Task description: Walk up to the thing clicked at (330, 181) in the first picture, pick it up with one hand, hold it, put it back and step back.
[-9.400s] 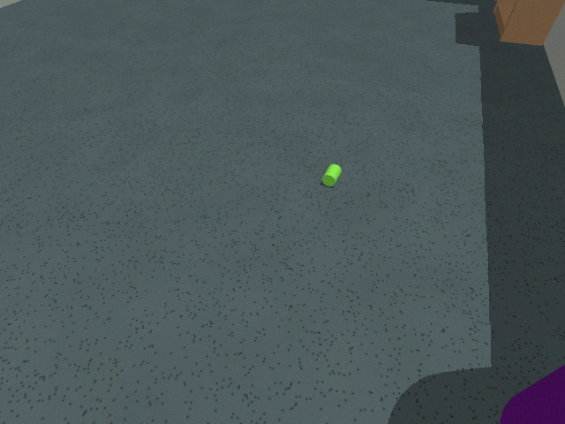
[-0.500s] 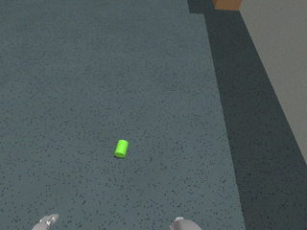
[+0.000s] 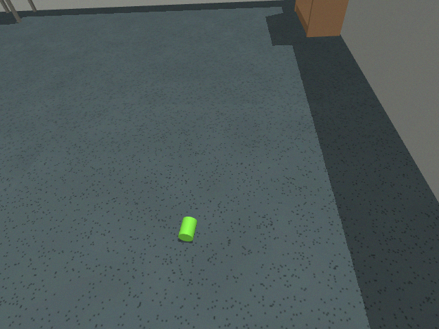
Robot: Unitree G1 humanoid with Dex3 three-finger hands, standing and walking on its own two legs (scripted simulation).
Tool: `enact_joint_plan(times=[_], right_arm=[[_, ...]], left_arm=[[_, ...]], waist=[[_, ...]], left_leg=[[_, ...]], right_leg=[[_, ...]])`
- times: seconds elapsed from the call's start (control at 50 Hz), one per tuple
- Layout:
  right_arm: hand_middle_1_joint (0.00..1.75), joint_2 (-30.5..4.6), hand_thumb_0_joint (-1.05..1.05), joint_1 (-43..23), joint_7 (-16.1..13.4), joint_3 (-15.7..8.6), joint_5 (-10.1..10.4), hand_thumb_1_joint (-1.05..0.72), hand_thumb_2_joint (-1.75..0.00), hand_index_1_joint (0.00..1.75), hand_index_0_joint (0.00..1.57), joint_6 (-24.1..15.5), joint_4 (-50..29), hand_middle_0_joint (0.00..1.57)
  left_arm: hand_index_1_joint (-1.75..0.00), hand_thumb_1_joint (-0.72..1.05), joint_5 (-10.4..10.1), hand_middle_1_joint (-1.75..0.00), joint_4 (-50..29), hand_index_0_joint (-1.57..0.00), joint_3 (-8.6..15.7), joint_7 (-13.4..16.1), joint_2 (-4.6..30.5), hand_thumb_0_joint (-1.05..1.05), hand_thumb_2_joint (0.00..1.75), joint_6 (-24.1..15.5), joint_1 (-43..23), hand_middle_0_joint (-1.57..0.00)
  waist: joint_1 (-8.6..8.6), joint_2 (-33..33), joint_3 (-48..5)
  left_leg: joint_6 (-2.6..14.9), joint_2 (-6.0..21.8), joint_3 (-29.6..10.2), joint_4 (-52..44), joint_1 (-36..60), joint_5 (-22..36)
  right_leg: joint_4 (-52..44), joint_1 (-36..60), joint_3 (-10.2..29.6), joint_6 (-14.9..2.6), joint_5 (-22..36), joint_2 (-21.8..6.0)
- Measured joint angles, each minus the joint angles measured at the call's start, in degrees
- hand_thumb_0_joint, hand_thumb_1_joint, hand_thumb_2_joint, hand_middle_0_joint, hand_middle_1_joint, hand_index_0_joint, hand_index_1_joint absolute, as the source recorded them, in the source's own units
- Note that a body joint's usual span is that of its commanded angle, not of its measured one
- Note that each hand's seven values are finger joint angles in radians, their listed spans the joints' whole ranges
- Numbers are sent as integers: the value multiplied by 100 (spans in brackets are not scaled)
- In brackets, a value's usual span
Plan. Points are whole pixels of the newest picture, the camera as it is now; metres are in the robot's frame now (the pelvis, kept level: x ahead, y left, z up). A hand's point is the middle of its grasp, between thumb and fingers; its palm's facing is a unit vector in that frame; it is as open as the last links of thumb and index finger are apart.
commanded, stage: walk up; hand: left
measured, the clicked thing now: (187, 228) +0.73 +0.25 -0.73
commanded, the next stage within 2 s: stand in 0.82 s
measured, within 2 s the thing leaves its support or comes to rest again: neither
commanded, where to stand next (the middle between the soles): +0.37 +0.01 m, yaw +0 degrees
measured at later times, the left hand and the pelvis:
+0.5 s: hand out of the picture +0.12 +0.25 -0.14, palm faces +0.04 -0.94 -0.34, open 7.4 cm; pelvis +0.03 +0.00 +0.00, yaw +0 degrees
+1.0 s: hand out of the picture +0.10 +0.26 -0.14, palm faces +0.01 -0.94 -0.34, open 7.4 cm; pelvis +0.02 +0.00 +0.02, yaw +0 degrees
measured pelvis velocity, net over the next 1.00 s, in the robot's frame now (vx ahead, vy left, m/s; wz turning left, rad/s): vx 0.02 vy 0.00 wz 0.00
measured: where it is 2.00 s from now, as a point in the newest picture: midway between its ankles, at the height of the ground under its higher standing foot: outside the picture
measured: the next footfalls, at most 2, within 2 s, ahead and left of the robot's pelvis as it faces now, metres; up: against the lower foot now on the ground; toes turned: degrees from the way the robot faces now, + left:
none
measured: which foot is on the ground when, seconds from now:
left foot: down 0.00-1.00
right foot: down 0.00-1.00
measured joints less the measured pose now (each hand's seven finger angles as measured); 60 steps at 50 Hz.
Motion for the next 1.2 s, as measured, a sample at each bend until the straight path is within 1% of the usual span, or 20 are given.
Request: enact_joint_plan(times=[0.02,0.04,0.06,0.12,0.16,0.22,0.24,0.26,0.28,0.3,0.32,0.36,0.38,0.42,0.5,0.6,0.74,0.82,0.96,1.2], right_arm=[[30,40,1,-7,-4,-7,-5,-90,-89,30,20,-35,44,20],[30,108,1,-41,-11,-10,-19,-90,-89,30,20,-68,84,20],[30,178,1,-75,-19,-4,-39,-90,-89,30,20,-102,95,20],[30,308,1,-62,-4,40,-49,-90,-89,30,20,-180,40,20],[30,379,1,-52,1,82,-72,-90,-89,30,20,-167,20,21],[30,405,1,-92,-6,128,-64,-90,-89,31,20,-154,10,21],[30,390,1,-116,-9,137,-46,-90,-89,31,20,-133,13,21],[30,356,1,-152,-18,141,-17,-90,-89,31,20,-101,30,21],[30,310,1,-188,-36,140,17,-90,-89,31,20,-63,63,21],[30,274,1,-207,-55,138,53,-90,-89,31,20,-24,100,21],[30,257,1,-214,-75,134,77,-90,-89,31,20,8,135,21],[30,239,1,-222,-93,131,83,-90,-89,30,20,13,192,20],[30,220,1,-215,-95,135,85,-90,-89,30,20,-17,215,20],[30,174,1,-209,-101,132,81,-90,-89,30,20,-93,289,20],[30,258,1,-295,-107,202,64,-90,-89,30,20,-140,466,20],[30,381,1,-540,-120,262,70,-90,-89,30,20,-154,543,20],[30,405,1,-816,-128,279,63,-90,-89,30,20,-145,647,20],[30,394,1,-912,-121,275,59,-90,-89,30,20,-131,709,20],[30,374,0,-994,-98,318,77,-90,-89,30,20,-178,856,20],[30,318,1,-866,-88,331,82,-90,-89,30,20,-143,1123,20]], left_arm=[[-30,90,-25,-30,-19,-20,-2,5,44,1,90,18,-74,-20],[-30,90,-55,-30,-33,-20,0,19,99,1,90,40,-139,-20],[-30,90,-95,-30,-36,-20,3,40,139,1,90,67,-192,-20],[-30,90,-165,-30,22,-20,-25,70,185,1,90,163,-343,-20],[-30,90,-172,-30,17,-20,-27,44,242,1,90,174,-400,-20],[-30,90,-178,-30,20,-20,-22,10,286,1,90,110,-442,-20],[-30,90,-173,-30,47,-20,-17,14,279,1,90,82,-465,-20],[-30,90,-156,-30,94,-20,-11,32,240,1,90,56,-501,-20],[-30,91,-128,-30,149,-20,-13,52,167,1,90,38,-537,-20],[-30,91,-94,-30,187,-20,-28,65,93,1,90,19,-538,-20],[-30,91,-65,-30,213,-20,-55,62,39,1,90,6,-516,-20],[-30,90,-30,-30,265,-20,-103,34,-27,1,90,33,-490,-20],[-30,90,-33,-30,293,-20,-118,27,-59,1,90,56,-494,-20],[-30,90,-61,-30,357,-20,-140,24,-125,1,90,76,-562,-20],[-30,90,-159,-30,426,-20,-135,26,-138,1,90,65,-752,-20],[-30,90,-196,-30,516,-20,-128,47,-52,1,90,77,-990,-20],[-30,90,-190,-30,674,-20,-150,39,-12,1,90,97,-1183,-20],[-30,90,-165,-30,763,-20,-155,27,-16,1,90,94,-1183,-20],[-30,90,-149,-30,1051,-20,-271,6,-30,1,90,125,-1095,-20],[-30,90,-135,-30,1249,-20,-356,-2,-52,1,90,102,-980,-20]], waist=[[-15,-72,60],[-3,-203,143],[14,-309,198],[-93,-287,190],[-128,-327,147],[-169,-397,118],[-174,-398,122],[-178,-341,147],[-187,-218,174],[-192,-107,148],[-175,-63,83],[-107,-98,-10],[-107,-105,-38],[-142,-67,-56],[-64,-193,-24],[-67,-314,46],[-64,-332,35],[-58,-294,26],[-67,-265,43],[-90,-251,7]], left_leg=[[-15,-53,31,-274,100,539],[-20,-138,99,-401,181,889],[-13,-188,177,-431,224,921],[72,-79,116,-382,211,803],[78,-21,107,-458,241,810],[-17,7,130,-469,244,802],[-53,16,129,-387,217,753],[-88,58,101,-259,189,679],[-118,138,31,-125,168,598],[-108,186,-56,-20,134,508],[-66,141,-146,95,90,257],[-22,10,-105,249,89,-137],[9,-21,-64,115,162,-92],[11,-32,-72,-253,294,631],[-32,-85,-20,-467,455,595],[-31,-70,-17,-647,554,665],[-27,-65,-29,-896,653,811],[-27,-60,-45,-1012,695,886],[-33,-65,-5,-1416,871,1117],[-61,-40,7,-1692,959,1317]], right_leg=[[115,-27,-7,41,-68,-74],[270,-63,52,59,-138,-170],[517,-178,126,15,-127,-223],[1220,-537,95,-156,-892,-10],[1315,-683,49,-227,-1108,51],[685,-650,-52,-217,-572,18],[309,-550,-87,-208,-239,24],[75,-462,-120,-178,324,66],[-17,-381,-186,-147,540,146],[-62,-333,-249,-135,545,212],[-67,-331,-266,-135,497,223],[-5,-353,-207,-155,385,151],[17,-350,-201,-141,345,111],[42,-322,-257,-78,286,63],[-121,-200,-214,-33,329,-3],[-343,-86,-215,-36,440,11],[-645,43,-231,-22,612,14],[-814,115,-248,-17,709,20],[-1149,246,-212,-2,916,8],[-1371,301,-201,-24,1094,29]])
